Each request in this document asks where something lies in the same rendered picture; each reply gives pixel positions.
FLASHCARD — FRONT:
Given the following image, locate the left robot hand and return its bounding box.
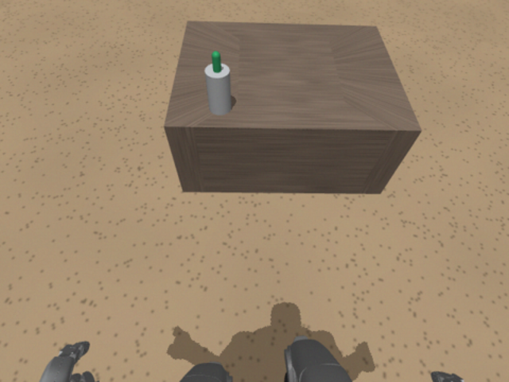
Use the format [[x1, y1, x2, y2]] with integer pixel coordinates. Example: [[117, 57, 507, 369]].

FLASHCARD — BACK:
[[39, 341, 99, 382]]

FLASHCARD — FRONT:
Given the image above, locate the bottle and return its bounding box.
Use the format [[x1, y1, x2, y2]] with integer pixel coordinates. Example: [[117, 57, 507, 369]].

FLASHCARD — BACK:
[[204, 51, 231, 115]]

